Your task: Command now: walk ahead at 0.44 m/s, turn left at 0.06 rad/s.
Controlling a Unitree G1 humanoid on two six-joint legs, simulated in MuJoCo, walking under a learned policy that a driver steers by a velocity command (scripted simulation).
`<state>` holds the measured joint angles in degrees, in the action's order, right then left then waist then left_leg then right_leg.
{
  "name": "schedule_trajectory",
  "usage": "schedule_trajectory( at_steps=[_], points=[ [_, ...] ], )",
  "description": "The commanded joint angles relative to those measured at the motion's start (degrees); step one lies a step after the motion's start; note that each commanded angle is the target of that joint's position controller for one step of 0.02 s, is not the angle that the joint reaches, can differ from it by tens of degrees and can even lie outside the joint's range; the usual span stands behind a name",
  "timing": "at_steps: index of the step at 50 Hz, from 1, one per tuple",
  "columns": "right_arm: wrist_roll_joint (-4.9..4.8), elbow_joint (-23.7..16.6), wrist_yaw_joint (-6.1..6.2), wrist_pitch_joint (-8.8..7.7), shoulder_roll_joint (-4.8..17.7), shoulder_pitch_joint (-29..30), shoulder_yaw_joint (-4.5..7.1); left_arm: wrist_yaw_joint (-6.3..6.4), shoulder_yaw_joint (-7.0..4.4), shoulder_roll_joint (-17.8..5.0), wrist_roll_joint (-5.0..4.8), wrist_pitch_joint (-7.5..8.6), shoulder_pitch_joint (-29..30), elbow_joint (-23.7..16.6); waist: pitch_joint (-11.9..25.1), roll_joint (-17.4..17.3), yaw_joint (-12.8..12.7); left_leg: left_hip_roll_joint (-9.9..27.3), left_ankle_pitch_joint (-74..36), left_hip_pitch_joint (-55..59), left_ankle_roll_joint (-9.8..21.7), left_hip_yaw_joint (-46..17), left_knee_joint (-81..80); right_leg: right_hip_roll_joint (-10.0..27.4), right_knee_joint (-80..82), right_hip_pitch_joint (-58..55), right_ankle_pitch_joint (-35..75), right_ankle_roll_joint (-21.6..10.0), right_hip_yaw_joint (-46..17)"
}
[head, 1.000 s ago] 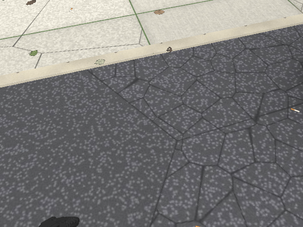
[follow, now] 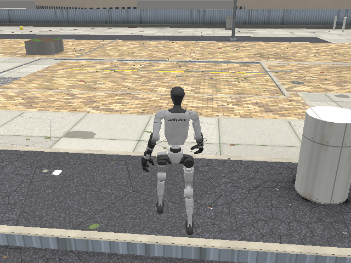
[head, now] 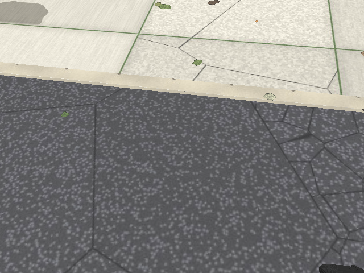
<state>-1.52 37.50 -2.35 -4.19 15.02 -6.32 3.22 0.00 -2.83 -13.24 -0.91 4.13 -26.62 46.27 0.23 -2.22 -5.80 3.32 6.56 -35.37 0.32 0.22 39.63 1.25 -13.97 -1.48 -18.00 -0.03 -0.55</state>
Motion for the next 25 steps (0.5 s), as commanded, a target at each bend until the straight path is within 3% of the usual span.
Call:
schedule_trajectory(
  at_steps=[1, 3, 4, 5, 6, 7, 8, 9, 10, 11, 12, 15, 18, 21, 25],
  points=[
    [-0.71, -6.8, -0.94, -1.37, 3.2, 9.9, 0.51, -0.05, -2.64, -11.8, -0.69, 0.62, 1.9, -3.3, -6.1, 10.4, 0.8, -1.6, -2.1, 3.4, 1.2, 1.8, -6.6, 13.0, 6.1, 5.1, 12.2, -10.5, -8.0],
    [-0.63, -6.1, -0.73, -1.38, 5.5, 6.0, 1.5, 0.12, -3.01, -13.0, -0.67, 0.14, 2.9, -3.1, -4.0, 11.0, 4.1, -3.1, -1.3, 9.8, 3.0, 2.5, -9.5, 13.6, 1.5, 2.9, 25.6, -9.0, -6.9],
    [-0.23, -4.4, -0.32, -1.15, 7.2, 0.1, 2.48, 0.19, -2.94, -12.8, -0.61, -0.17, 3.3, -2.9, -0.1, 9.9, 7.6, -4.7, -1.2, 18.2, 4.6, 3.9, -11.0, 11.7, -6.2, 3.4, 35.9, -7.5, -4.0],
    [0.0, -1.9, 0.36, -0.88, 9.7, -8.8, 3.74, 0.35, -2.47, -11.4, -0.25, -0.23, 2.8, -3.1, 6.0, 8.6, 11.6, -3.9, -1.3, 31.0, 6.2, 3.3, -10.2, 8.9, -17.7, 8.2, 38.3, -5.7, -1.1],
    [0.85, -0.6, 1.3, -0.46, 14.2, -19.4, 4.66, 0.51, -0.83, -7.2, 1.62, -0.19, 2.3, -5.0, 15.6, -1.7, 14.9, 9.5, 1.1, 48.2, 10.0, -12.1, -9.0, 5.5, -37.9, 20.9, 18.5, -3.4, 1.0],
    [1.91, 0.1, 0.68, -0.72, 16.9, -20.4, 4.49, 0.57, 0.79, -1.6, 0.03, 0.91, -3.7, -6.2, 22.9, -19.5, 10.4, 20.0, 17.0, 58.6, 18.1, -40.8, -20.3, -4.0, -54.9, 37.6, -14.6, -0.8, -3.1],
    [1.34, -0.4, 0.64, -0.94, 11.0, -17.8, 3.09, 0.37, -0.73, -8.2, -1.22, 1.73, 1.3, -5.7, 17.2, -11.5, 12.0, 18.5, 23.0, 53.4, 16.1, -41.6, -24.3, -0.7, -62.0, 44.1, -12.8, -1.2, -7.3],
    [0.9, -0.4, 0.82, -0.92, 8.9, -14.6, 2.28, -0.03, -1.28, -10.3, -1.72, 2.15, 7.2, -7.2, 9.7, -7.3, 11.5, 16.9, 19.6, 46.5, 14.1, -32.7, -23.9, 2.0, -62.7, 47.1, -7.2, -2.1, -5.3],
    [1.12, -0.4, 0.78, -0.87, 8.0, -11.6, 1.76, 0.15, -0.92, -9.3, -0.89, 2.31, 9.5, -7.5, 6.3, -1.9, 9.7, 14.6, 12.9, 38.8, 13.1, -26.5, -24.5, 4.5, -60.7, 45.0, -1.9, -2.2, -4.2],
    [1.63, -0.4, 0.55, -0.94, 7.1, -9.3, 1.46, 0.09, -0.99, -8.5, -0.05, 2.16, 10.1, -7.8, 3.5, -1.7, 7.8, 12.0, 8.4, 32.8, 12.9, -21.9, -26.1, 5.9, -57.9, 43.0, 1.4, -2.1, -3.9],
    [2.04, -0.5, 0.55, -1.23, 6.2, -7.9, 1.17, -0.15, -1.05, -7.9, -0.14, 1.6, 8.8, -7.4, 2.8, -3.5, 6.0, 10.4, 6.8, 29.3, 12.8, -18.9, -27.9, 7.3, -56.7, 40.6, 3.5, -1.9, -4.2],
    [1.43, 0.9, 0.54, -2.49, 6.5, -7.7, 1.31, -0.13, -0.77, -6.3, -0.06, 0.02, 8.8, -7.1, 0.4, -2.5, 4.2, 9.2, 2.9, 24.8, 13.9, -14.2, -31.6, 7.8, -53.1, 40.8, 6.3, -0.6, -3.3],
    [1.69, 2.4, 0.99, -2.57, 7.7, -9.5, 1.54, -0.07, -0.51, -5.9, 0.89, -0.13, 14.8, -8.4, -2.6, -0.2, 5.3, 8.5, -3.1, 24.5, 14.0, -10.0, -33.0, 8.1, -43.9, 44.7, 14.1, 0.9, -3.0],
    [1.28, 3.6, 1.62, -1.91, 8.7, -11.7, 1.63, -0.62, 0.15, -4.7, 0.78, 0.73, 21.2, -9.5, -3.3, -0.2, 7.6, 6.6, -7.4, 25.0, 12.0, -5.4, -33.1, 6.3, -31.2, 41.7, 23.1, 0.9, -1.0],
    [0.56, 6.3, 2.1, -0.88, 10.1, -16.8, 1.85, -1.86, 0.51, -4.5, 0.08, 1.44, 29.0, -11.9, -4.8, 0.0, 10.8, 8.4, -7.4, 31.4, 11.4, -4.8, -31.5, 4.3, -21.6, 41.3, 25.4, 0.0, 0.2]
  ],
)
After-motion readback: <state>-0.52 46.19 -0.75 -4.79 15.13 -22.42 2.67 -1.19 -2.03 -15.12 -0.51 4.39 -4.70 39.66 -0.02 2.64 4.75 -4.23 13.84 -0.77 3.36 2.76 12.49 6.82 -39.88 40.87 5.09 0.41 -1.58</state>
